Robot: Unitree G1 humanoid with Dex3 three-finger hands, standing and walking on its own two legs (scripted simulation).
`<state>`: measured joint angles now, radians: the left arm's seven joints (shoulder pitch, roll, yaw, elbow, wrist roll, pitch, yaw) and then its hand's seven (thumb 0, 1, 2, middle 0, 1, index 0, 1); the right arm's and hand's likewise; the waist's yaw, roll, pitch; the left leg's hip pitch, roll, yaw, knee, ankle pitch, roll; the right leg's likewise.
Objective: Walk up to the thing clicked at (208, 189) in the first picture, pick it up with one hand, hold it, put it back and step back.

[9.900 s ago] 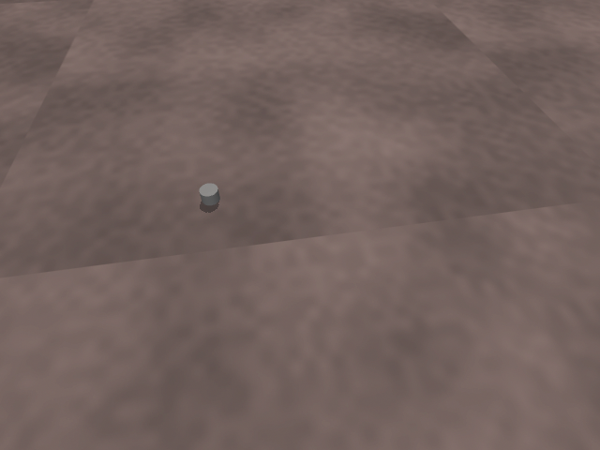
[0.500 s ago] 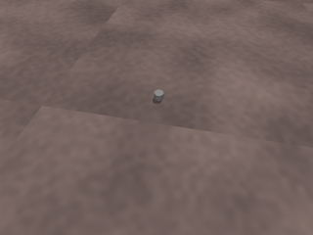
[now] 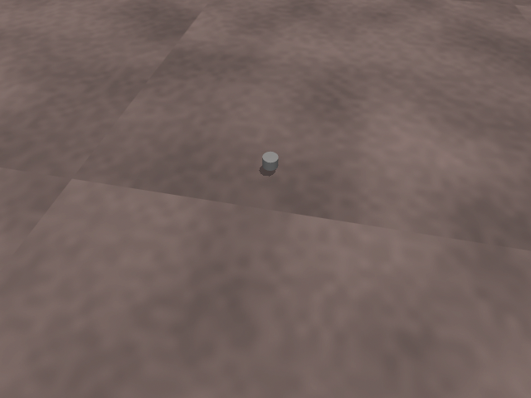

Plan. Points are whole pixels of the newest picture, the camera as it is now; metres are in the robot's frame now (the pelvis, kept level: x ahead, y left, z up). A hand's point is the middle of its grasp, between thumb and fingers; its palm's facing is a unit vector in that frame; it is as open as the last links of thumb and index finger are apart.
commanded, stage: stand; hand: left
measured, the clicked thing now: (270, 161) +1.32 -0.04 -0.75
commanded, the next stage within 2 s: walk up in 0.54 s
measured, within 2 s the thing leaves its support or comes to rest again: neither
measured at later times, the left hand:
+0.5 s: hand out of the picture +0.07 +0.25 -0.16, palm faces -0.03 -0.93 -0.35, open 7.3 cm
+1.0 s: hand (77, 307) +0.29 +0.36 -0.13, palm faces -0.40 -0.78 -0.49, open 7.4 cm
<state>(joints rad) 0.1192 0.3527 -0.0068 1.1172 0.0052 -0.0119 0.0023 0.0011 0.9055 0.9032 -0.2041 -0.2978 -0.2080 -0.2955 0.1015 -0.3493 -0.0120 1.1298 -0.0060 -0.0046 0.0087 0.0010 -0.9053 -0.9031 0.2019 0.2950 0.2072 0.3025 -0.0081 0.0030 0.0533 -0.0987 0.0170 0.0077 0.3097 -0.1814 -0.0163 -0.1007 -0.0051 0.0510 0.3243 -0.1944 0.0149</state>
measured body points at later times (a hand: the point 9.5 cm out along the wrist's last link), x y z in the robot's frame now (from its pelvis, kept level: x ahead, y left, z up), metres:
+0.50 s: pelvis +0.00 +0.00 +0.00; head +0.02 +0.00 +0.45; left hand +0.07 +0.30 -0.13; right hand +0.07 -0.30 -0.14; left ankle -0.01 +0.13 -0.75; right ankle -0.01 -0.13 -0.75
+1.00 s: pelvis +0.11 +0.09 -0.01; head +0.13 +0.07 +0.44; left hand +0.31 +0.40 -0.10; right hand +0.02 -0.24 -0.12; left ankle +0.07 +0.20 -0.75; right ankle +0.10 -0.05 -0.70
